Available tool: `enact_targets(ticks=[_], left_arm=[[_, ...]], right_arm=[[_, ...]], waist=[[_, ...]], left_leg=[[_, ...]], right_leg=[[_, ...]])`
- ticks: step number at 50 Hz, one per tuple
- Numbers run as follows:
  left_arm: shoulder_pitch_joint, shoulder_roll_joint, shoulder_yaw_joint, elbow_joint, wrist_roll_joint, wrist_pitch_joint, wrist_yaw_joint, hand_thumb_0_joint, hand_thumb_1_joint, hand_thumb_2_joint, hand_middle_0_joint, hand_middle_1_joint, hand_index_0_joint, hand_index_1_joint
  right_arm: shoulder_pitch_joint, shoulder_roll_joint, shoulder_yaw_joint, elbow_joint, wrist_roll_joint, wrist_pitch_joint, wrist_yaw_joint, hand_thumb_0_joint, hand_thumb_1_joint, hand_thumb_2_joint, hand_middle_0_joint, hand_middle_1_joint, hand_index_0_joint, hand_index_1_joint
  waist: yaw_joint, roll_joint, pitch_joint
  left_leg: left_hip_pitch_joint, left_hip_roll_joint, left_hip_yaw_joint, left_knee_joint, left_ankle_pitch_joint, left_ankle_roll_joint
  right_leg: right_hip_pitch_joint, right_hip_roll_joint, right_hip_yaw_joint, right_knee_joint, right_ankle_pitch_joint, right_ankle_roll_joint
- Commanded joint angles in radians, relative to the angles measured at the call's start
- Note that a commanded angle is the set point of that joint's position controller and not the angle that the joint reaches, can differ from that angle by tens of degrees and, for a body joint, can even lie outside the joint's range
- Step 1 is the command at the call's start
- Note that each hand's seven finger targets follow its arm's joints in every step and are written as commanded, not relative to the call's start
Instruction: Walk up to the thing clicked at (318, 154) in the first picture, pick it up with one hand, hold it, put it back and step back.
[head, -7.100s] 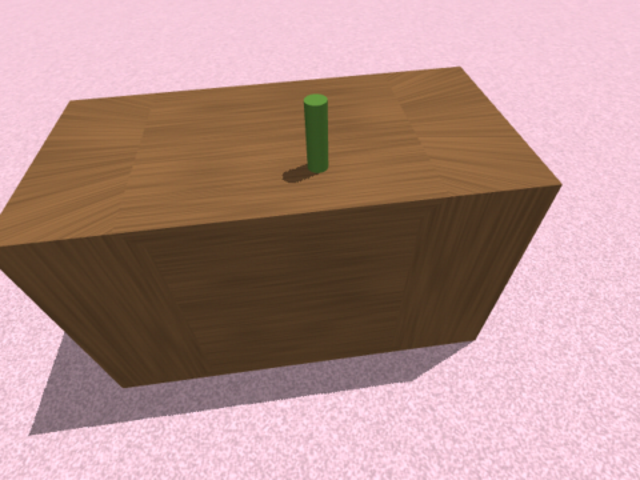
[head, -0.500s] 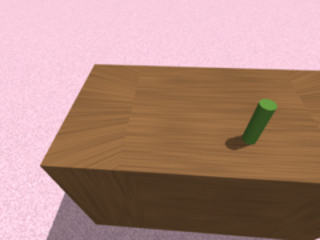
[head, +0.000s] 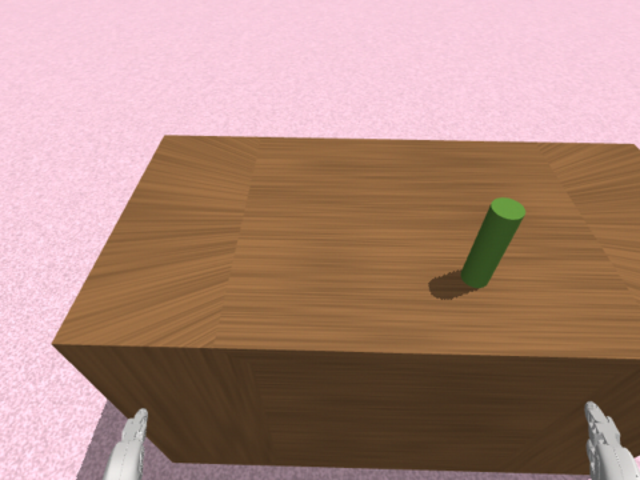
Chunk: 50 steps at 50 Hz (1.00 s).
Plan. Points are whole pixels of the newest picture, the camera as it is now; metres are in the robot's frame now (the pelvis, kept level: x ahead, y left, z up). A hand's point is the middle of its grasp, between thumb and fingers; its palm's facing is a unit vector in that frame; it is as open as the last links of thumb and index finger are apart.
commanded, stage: rise first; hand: right
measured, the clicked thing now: (489, 246) +0.49 -0.24 +0.01
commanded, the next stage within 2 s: go down in 1.42 s
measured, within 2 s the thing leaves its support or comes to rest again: neither
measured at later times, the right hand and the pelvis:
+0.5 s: hand (594, 435) +0.19 -0.26 +0.03, palm faces +0.28 +0.88 -0.39, open 17.7 cm; pelvis +0.00 +0.00 +0.00, yaw +0 degrees
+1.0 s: hand (629, 438) +0.18 -0.27 +0.08, palm faces +0.32 +0.85 -0.41, open 17.7 cm; pelvis -0.01 +0.00 +0.00, yaw -1 degrees
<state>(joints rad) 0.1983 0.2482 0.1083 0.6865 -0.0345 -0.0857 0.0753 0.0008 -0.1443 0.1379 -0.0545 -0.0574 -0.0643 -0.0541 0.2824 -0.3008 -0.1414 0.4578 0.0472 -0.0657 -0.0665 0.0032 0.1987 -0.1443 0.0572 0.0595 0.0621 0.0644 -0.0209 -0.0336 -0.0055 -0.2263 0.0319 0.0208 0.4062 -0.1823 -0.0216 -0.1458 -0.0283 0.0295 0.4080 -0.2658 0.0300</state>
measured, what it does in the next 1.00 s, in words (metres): stands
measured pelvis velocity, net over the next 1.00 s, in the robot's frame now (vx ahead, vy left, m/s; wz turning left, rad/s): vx -0.01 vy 0.00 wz -0.01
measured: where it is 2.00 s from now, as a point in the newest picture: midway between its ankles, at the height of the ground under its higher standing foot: outside the picture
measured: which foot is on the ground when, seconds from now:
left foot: down 0.00-1.00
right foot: down 0.00-1.00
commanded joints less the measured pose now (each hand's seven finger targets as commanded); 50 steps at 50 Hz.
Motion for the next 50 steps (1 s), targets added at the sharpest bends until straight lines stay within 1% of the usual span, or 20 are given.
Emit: enact_targets(ticks=[1, 3, 4, 5, 10, 11, 12, 15, 16, 18, 22, 24, 27, 31, 33, 35, 38, 44, 45, 50], left_arm=[[-0.076, 0.147, 0.030, -0.283, -0.001, -0.071, 0.019, 0.000, -0.536, 0.046, -0.057, -0.063, -0.060, -0.060], [-0.012, 0.141, 0.045, -0.256, 0.003, -0.066, 0.018, 0.000, -0.544, 0.053, -0.055, -0.060, -0.054, -0.060], [-0.045, 0.137, 0.033, -0.264, 0.005, -0.067, 0.014, 0.000, -0.540, 0.048, -0.052, -0.059, -0.053, -0.057], [-0.068, 0.156, 0.055, -0.259, 0.007, -0.068, 0.014, 0.000, -0.542, 0.049, -0.050, -0.056, -0.051, -0.055], [0.052, 0.139, 0.093, -0.191, 0.006, -0.058, -0.005, 0.000, -0.537, 0.046, -0.046, -0.054, -0.050, -0.050], [0.056, 0.118, 0.075, -0.173, 0.006, -0.055, -0.011, 0.000, -0.540, 0.046, -0.047, -0.053, -0.049, -0.050], [0.040, 0.149, 0.104, -0.194, 0.008, -0.057, -0.013, 0.000, -0.537, 0.041, -0.047, -0.053, -0.051, -0.049], [-0.071, 0.135, 0.092, -0.188, 0.011, -0.060, -0.018, 0.000, -0.551, 0.053, -0.047, -0.050, -0.045, -0.051], [-0.096, 0.156, 0.109, -0.200, 0.013, -0.063, -0.015, 0.000, -0.556, 0.059, -0.047, -0.051, -0.044, -0.054], [-0.125, 0.137, 0.086, -0.228, 0.015, -0.069, -0.012, 0.000, -0.560, 0.063, -0.048, -0.051, -0.043, -0.056], [-0.036, 0.111, 0.069, -0.214, 0.020, -0.064, -0.009, 0.000, -0.550, 0.057, -0.047, -0.052, -0.046, -0.053], [-0.031, 0.156, 0.119, -0.201, 0.022, -0.063, -0.006, 0.000, -0.546, 0.057, -0.045, -0.051, -0.045, -0.051], [-0.010, 0.122, 0.107, -0.180, 0.019, -0.057, -0.016, 0.000, -0.545, 0.054, -0.046, -0.050, -0.047, -0.050], [-0.021, 0.124, 0.113, -0.188, 0.016, -0.062, -0.024, 0.000, -0.546, 0.054, -0.048, -0.050, -0.048, -0.049], [-0.047, 0.083, 0.080, -0.201, 0.012, -0.067, -0.030, 0.000, -0.549, 0.059, -0.046, -0.050, -0.045, -0.051], [-0.057, 0.137, 0.125, -0.217, 0.016, -0.073, -0.022, 0.000, -0.554, 0.063, -0.047, -0.051, -0.044, -0.053], [-0.040, 0.121, 0.109, -0.208, 0.015, -0.077, -0.025, 0.000, -0.552, 0.064, -0.047, -0.050, -0.045, -0.052], [-0.027, 0.118, 0.127, -0.201, 0.014, -0.084, -0.028, 0.000, -0.552, 0.069, -0.048, -0.054, -0.047, -0.055], [-0.027, 0.122, 0.130, -0.204, 0.015, -0.086, -0.027, 0.000, -0.552, 0.071, -0.047, -0.055, -0.045, -0.056], [-0.054, 0.111, 0.122, -0.208, 0.014, -0.092, -0.032, 0.000, -0.549, 0.073, -0.048, -0.057, -0.048, -0.058]], right_arm=[[-0.064, -0.177, -0.083, -0.333, 0.000, -0.082, -0.021, 0.000, 0.611, -0.043, 0.030, 0.061, 0.043, 0.061], [-0.030, -0.183, -0.103, -0.368, -0.004, -0.086, -0.021, 0.000, 0.611, -0.040, 0.029, 0.062, 0.042, 0.062], [-0.021, -0.180, -0.108, -0.375, -0.001, -0.085, -0.021, 0.000, 0.611, -0.034, 0.027, 0.063, 0.041, 0.063], [-0.005, -0.205, -0.140, -0.376, -0.003, -0.085, -0.023, 0.000, 0.611, -0.033, 0.027, 0.063, 0.041, 0.063], [0.080, -0.187, -0.162, -0.478, 0.001, -0.094, -0.004, 0.000, 0.611, -0.028, 0.025, 0.064, 0.040, 0.064], [0.083, -0.184, -0.165, -0.484, 0.003, -0.096, 0.000, 0.000, 0.611, -0.028, 0.026, 0.064, 0.040, 0.064], [0.076, -0.187, -0.174, -0.514, 0.005, -0.098, 0.004, 0.000, 0.611, -0.028, 0.027, 0.063, 0.041, 0.063], [0.052, -0.186, -0.177, -0.568, 0.001, -0.107, 0.008, 0.000, 0.611, -0.030, 0.028, 0.063, 0.041, 0.063], [0.056, -0.183, -0.177, -0.568, 0.001, -0.111, 0.007, 0.000, 0.611, -0.033, 0.029, 0.063, 0.042, 0.063], [0.041, -0.173, -0.166, -0.611, -0.002, -0.126, 0.005, 0.000, 0.611, -0.033, 0.029, 0.062, 0.041, 0.062], [0.092, -0.177, -0.177, -0.633, -0.007, -0.144, 0.003, 0.000, 0.611, -0.034, 0.028, 0.063, 0.041, 0.063], [0.106, -0.205, -0.215, -0.635, -0.006, -0.147, 0.003, 0.000, 0.611, -0.033, 0.028, 0.064, 0.041, 0.064], [0.113, -0.212, -0.241, -0.647, -0.002, -0.154, 0.011, 0.000, 0.611, -0.033, 0.030, 0.063, 0.042, 0.063], [0.108, -0.190, -0.225, -0.693, 0.002, -0.170, 0.021, 0.000, 0.611, -0.036, 0.031, 0.063, 0.043, 0.063], [0.097, -0.185, -0.221, -0.707, 0.002, -0.181, 0.024, 0.000, 0.611, -0.035, 0.032, 0.063, 0.043, 0.063], [0.084, -0.189, -0.225, -0.721, 0.002, -0.188, 0.022, 0.000, 0.611, -0.037, 0.032, 0.062, 0.043, 0.062], [0.098, -0.192, -0.231, -0.727, 0.000, -0.200, 0.024, 0.000, 0.611, -0.039, 0.033, 0.062, 0.044, 0.062], [0.121, -0.202, -0.254, -0.741, 0.001, -0.221, 0.025, 0.000, 0.611, -0.044, 0.035, 0.062, 0.045, 0.062], [0.100, -0.196, -0.247, -0.739, 0.002, -0.221, 0.025, 0.000, 0.611, -0.043, 0.035, 0.063, 0.045, 0.063], [0.102, -0.196, -0.250, -0.763, 0.003, -0.235, 0.028, 0.000, 0.611, -0.047, 0.037, 0.062, 0.045, 0.062]], waist=[[-0.001, 0.024, -0.103], [-0.001, 0.007, -0.075], [-0.013, 0.012, -0.070], [-0.021, 0.003, -0.061], [-0.004, -0.020, -0.048], [-0.006, -0.020, -0.038], [0.001, -0.007, -0.047], [-0.022, -0.003, -0.051], [-0.016, 0.005, -0.060], [-0.020, 0.034, -0.074], [-0.026, 0.026, -0.076], [-0.025, 0.009, -0.078], [-0.028, 0.009, -0.040], [-0.019, 0.005, -0.029], [-0.021, 0.002, -0.011], [-0.011, 0.014, -0.019], [-0.023, 0.006, -0.013], [-0.030, -0.004, -0.014], [-0.016, 0.004, -0.011], [-0.024, -0.001, -0.009]], left_leg=[[0.128, -0.030, 0.055, -0.038, 0.141, 0.023], [0.125, -0.026, 0.059, -0.038, 0.144, 0.023], [0.133, -0.025, 0.058, -0.042, 0.138, 0.023], [0.137, -0.027, 0.060, -0.040, 0.132, 0.025], [0.135, -0.027, 0.062, -0.034, 0.187, 0.024], [0.137, -0.025, 0.060, -0.038, 0.187, 0.021], [0.141, -0.025, 0.061, -0.034, 0.199, 0.020], [0.146, -0.022, 0.060, -0.036, 0.192, 0.020], [0.149, -0.020, 0.056, -0.034, 0.193, 0.019], [0.157, -0.023, 0.059, -0.031, 0.187, 0.019], [0.173, -0.021, 0.058, -0.030, 0.193, 0.019], [0.174, -0.020, 0.057, -0.028, 0.195, 0.020], [0.162, -0.016, 0.058, -0.041, 0.168, 0.017], [0.149, -0.019, 0.061, -0.044, 0.140, 0.019], [0.143, -0.019, 0.058, -0.049, 0.111, 0.019], [0.138, -0.019, 0.061, -0.050, 0.100, 0.019], [0.137, -0.017, 0.061, -0.047, 0.085, 0.021], [0.144, -0.016, 0.063, -0.049, 0.069, 0.023], [0.136, -0.018, 0.062, -0.051, 0.070, 0.021], [0.138, -0.018, 0.063, -0.057, 0.035, 0.022]], right_leg=[[-0.012, 0.028, -0.054, -0.071, 0.216, -0.028], [-0.014, 0.032, -0.053, -0.072, 0.223, -0.028], [-0.020, 0.032, -0.054, -0.072, 0.221, -0.029], [-0.027, 0.028, -0.050, -0.075, 0.224, -0.025], [-0.008, 0.032, -0.061, -0.065, 0.274, -0.025], [-0.016, 0.034, -0.062, -0.062, 0.268, -0.027], [-0.011, 0.030, -0.059, -0.060, 0.280, -0.028], [-0.011, 0.030, -0.053, -0.056, 0.280, -0.027], [-0.007, 0.030, -0.053, -0.056, 0.277, -0.027], [0.001, 0.027, -0.048, -0.056, 0.280, -0.028], [0.009, 0.031, -0.052, -0.057, 0.290, -0.030], [0.017, 0.033, -0.053, -0.054, 0.293, -0.028], [-0.010, 0.041, -0.059, -0.060, 0.257, -0.033], [-0.018, 0.039, -0.057, -0.069, 0.224, -0.033], [-0.026, 0.038, -0.057, -0.071, 0.196, -0.034], [-0.019, 0.036, -0.054, -0.076, 0.187, -0.034], [-0.017, 0.040, -0.054, -0.076, 0.174, -0.032], [-0.026, 0.043, -0.052, -0.076, 0.162, -0.033], [-0.027, 0.041, -0.052, -0.077, 0.159, -0.035], [-0.038, 0.041, -0.051, -0.085, 0.122, -0.036]])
